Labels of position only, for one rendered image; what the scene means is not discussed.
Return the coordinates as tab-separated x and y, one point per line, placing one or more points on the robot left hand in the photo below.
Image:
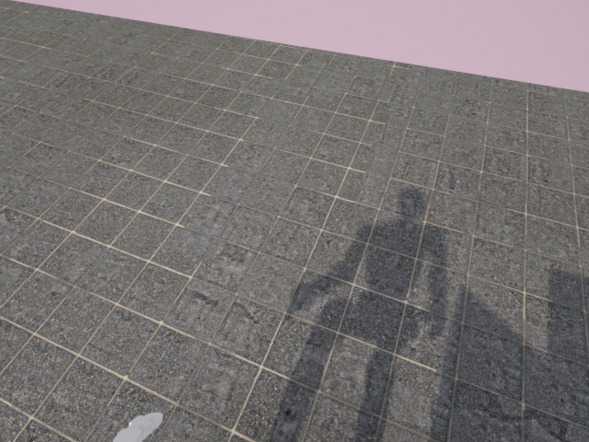
139	428

